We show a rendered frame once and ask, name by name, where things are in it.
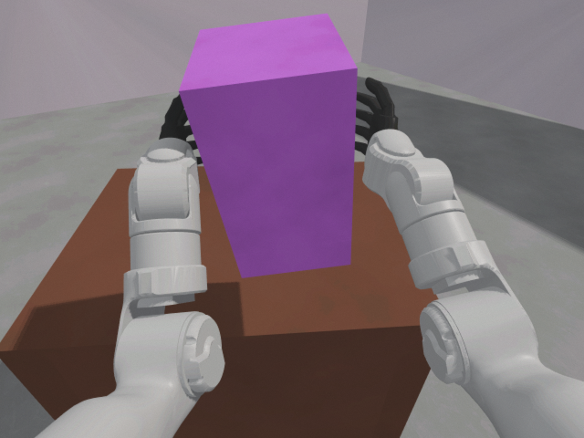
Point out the right robot forearm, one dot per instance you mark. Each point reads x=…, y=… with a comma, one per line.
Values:
x=445, y=254

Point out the left robot forearm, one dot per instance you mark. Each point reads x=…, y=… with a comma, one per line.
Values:
x=164, y=228

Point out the carton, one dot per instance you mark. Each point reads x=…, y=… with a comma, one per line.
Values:
x=272, y=108

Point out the left robot upper arm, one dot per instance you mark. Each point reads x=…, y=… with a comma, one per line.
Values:
x=163, y=364

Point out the pedestal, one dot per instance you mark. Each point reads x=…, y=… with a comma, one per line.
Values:
x=333, y=352

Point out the left robot hand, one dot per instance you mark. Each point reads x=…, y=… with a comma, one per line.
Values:
x=173, y=126

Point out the right robot upper arm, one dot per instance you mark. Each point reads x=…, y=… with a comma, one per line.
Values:
x=482, y=341

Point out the right robot hand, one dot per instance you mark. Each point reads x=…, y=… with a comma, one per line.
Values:
x=383, y=109

